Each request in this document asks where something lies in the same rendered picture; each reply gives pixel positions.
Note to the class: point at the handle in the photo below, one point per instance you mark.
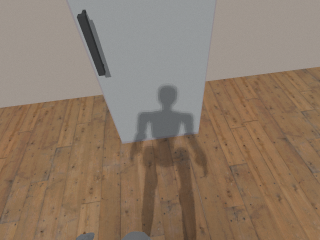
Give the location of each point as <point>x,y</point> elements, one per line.
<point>91,43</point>

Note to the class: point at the fridge door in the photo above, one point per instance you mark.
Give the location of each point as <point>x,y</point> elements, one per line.
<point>155,55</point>

